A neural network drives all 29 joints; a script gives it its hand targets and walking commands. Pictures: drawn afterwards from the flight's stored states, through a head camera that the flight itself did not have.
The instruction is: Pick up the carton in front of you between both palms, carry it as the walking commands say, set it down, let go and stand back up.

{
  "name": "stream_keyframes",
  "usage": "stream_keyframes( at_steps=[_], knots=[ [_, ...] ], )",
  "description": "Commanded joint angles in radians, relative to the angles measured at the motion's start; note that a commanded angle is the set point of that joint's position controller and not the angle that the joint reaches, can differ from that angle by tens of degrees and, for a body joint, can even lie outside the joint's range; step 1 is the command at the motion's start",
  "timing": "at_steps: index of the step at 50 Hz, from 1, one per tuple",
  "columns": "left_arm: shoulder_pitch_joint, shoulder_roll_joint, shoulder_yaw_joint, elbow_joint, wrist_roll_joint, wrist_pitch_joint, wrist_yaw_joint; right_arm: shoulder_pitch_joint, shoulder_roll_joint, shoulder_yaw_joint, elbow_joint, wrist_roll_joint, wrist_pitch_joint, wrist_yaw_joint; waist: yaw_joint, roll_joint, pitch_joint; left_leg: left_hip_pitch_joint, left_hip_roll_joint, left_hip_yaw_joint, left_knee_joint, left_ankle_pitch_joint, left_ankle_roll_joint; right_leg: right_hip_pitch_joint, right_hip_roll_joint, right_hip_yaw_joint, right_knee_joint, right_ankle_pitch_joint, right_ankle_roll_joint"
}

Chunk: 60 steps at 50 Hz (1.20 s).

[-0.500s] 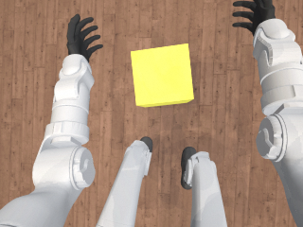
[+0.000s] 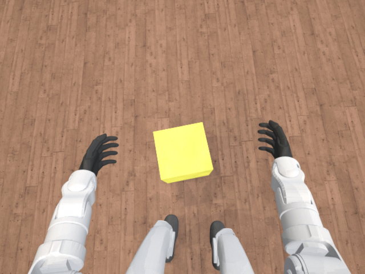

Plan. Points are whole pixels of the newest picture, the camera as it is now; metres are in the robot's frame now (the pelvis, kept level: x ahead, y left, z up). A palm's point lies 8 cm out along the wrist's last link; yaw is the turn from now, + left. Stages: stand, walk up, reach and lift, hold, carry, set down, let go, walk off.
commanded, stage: let go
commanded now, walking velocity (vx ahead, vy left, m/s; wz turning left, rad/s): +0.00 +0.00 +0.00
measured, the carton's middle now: (183, 155) +0.45 +0.07 -0.60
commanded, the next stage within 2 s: stand in 0.98 s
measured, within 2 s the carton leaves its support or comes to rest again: neither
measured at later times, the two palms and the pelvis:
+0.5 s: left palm (73, 221) +0.21 +0.22 -0.01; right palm (334, 218) +0.25 -0.24 -0.02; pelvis +0.06 -0.02 +0.05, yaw +2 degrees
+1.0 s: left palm (61, 224) +0.20 +0.24 +0.00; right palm (337, 247) +0.21 -0.23 -0.02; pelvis +0.04 -0.01 +0.05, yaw +2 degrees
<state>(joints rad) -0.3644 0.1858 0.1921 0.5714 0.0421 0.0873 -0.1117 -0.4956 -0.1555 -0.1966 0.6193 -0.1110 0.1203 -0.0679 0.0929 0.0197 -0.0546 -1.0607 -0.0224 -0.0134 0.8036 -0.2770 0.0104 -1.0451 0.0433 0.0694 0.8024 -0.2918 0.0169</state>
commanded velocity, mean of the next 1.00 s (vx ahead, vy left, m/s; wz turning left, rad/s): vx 0.00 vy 0.00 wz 0.00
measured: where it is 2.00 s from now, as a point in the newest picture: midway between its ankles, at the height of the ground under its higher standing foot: (193, 249)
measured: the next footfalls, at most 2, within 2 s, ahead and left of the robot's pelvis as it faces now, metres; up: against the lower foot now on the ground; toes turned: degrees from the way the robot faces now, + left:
none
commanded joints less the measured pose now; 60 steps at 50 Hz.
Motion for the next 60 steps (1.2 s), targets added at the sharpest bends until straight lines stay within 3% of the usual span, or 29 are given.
stream_keyframes(
  at_steps=[1,9,13,19,24,31,37,38,44,49,50,52,54,55,56,60],
  knots=[
    [0.102,0.082,-0.037,-0.096,-0.035,-0.048,-0.002,0.032,-0.077,0.007,-0.098,0.016,-0.058,0.019,0.005,-0.027,-0.553,0.608,0.005,-0.015,-0.101,0.335,-0.035,0.333,0.021,-0.064,-0.12,0.111,0.003],
    [0.382,0.078,-0.122,-0.195,-0.077,-0.093,0.031,0.325,-0.11,0.046,-0.12,0.062,-0.122,0.044,-0.015,0.02,-0.405,0.837,0.011,-0.05,-0.195,0.513,-0.051,0.484,0.025,-0.056,-0.221,0.204,-0.019],
    [0.496,0.091,-0.139,-0.24,-0.081,-0.101,0.041,0.454,-0.119,0.064,-0.152,0.072,-0.14,0.055,-0.034,0.003,-0.322,0.893,0.005,-0.046,-0.249,0.549,-0.056,0.63,0.018,-0.05,-0.288,0.276,-0.012],
    [0.556,0.112,-0.139,-0.236,-0.077,-0.088,0.036,0.584,-0.118,0.104,-0.197,0.084,-0.131,0.074,-0.066,-0.067,-0.15,0.889,-0.021,-0.017,-0.348,0.405,-0.042,0.834,-0.009,-0.032,-0.373,0.353,0.003],
    [0.567,0.129,-0.132,-0.214,-0.061,-0.057,0.033,0.665,-0.122,0.125,-0.232,0.102,-0.095,0.097,-0.083,-0.074,-0.051,0.91,-0.033,-0.001,-0.392,0.311,-0.03,0.907,-0.019,-0.027,-0.41,0.377,0.014],
    [0.572,0.134,-0.116,-0.219,-0.032,-0.004,0.039,0.687,-0.133,0.142,-0.281,0.12,-0.042,0.131,-0.073,-0.015,0.054,0.949,-0.035,0.011,-0.413,0.235,-0.028,0.937,-0.026,-0.03,-0.439,0.301,0.011],
    [0.546,0.132,-0.106,-0.23,-0.017,0.035,0.034,0.656,-0.137,0.137,-0.3,0.108,-0.006,0.138,-0.076,-0.024,0.114,0.98,-0.031,0.016,-0.41,0.167,-0.023,0.912,-0.028,-0.035,-0.454,0.193,0.005],
    [0.516,0.167,-0.104,-0.289,0.0,0.086,0.058,0.703,-0.131,0.13,-0.249,0.122,-0.033,0.118,-0.092,-0.002,0.064,0.965,-0.052,0.018,-0.376,0.162,-0.028,0.951,-0.025,-0.035,-0.419,0.264,-0.005],
    [0.513,0.139,-0.128,-0.285,-0.021,0.131,0.082,0.673,-0.152,0.142,-0.266,0.109,-0.028,0.103,-0.095,-0.053,0.098,0.934,-0.048,0.016,-0.373,0.133,-0.028,0.944,-0.02,-0.047,-0.407,0.244,0.0],
    [0.494,0.135,-0.135,-0.286,-0.028,0.151,0.088,0.672,-0.157,0.13,-0.26,0.103,-0.013,0.103,-0.096,-0.05,0.128,0.921,-0.039,0.01,-0.391,0.114,-0.026,0.947,-0.014,-0.057,-0.408,0.187,-0.006],
    [0.491,0.247,-0.102,-0.158,-0.009,0.06,0.126,0.681,-0.267,0.105,-0.123,0.06,-0.048,0.066,-0.067,-0.164,0.13,0.798,0.038,-0.055,-0.36,0.066,-0.032,0.817,-0.064,0.001,-0.398,0.004,0.003],
    [0.503,0.246,-0.103,-0.124,-0.002,-0.007,0.134,0.697,-0.284,0.097,-0.105,0.046,-0.079,0.052,-0.095,-0.089,0.121,0.82,0.051,-0.083,-0.381,-0.049,-0.017,0.792,-0.074,0.033,-0.403,-0.115,-0.009],
    [0.504,0.235,-0.106,-0.1,0.003,-0.04,0.128,0.667,-0.284,0.102,-0.082,0.047,-0.102,0.054,-0.09,-0.015,0.1,0.769,0.064,-0.111,-0.416,-0.148,-0.005,0.799,-0.069,0.034,-0.375,-0.119,-0.019],
    [0.504,0.225,-0.108,-0.082,0.003,-0.053,0.123,0.659,-0.279,0.104,-0.067,0.052,-0.11,0.055,-0.088,0.032,0.077,0.767,0.073,-0.121,-0.43,-0.119,0.001,0.831,-0.067,0.029,-0.353,-0.052,-0.02],
    [0.505,0.224,-0.109,-0.066,0.002,-0.062,0.119,0.645,-0.277,0.104,-0.058,0.057,-0.115,0.057,-0.082,0.044,0.054,0.77,0.083,-0.125,-0.426,-0.063,0.005,0.855,-0.071,0.027,-0.342,0.009,-0.018],
    [0.513,0.252,-0.111,-0.006,-0.003,-0.083,0.121,0.641,-0.29,0.102,-0.021,0.067,-0.127,0.057,-0.087,0.01,0.003,0.83,0.089,-0.114,-0.371,0.159,0.007,0.881,-0.087,0.039,-0.344,0.14,-0.017]
  ],
)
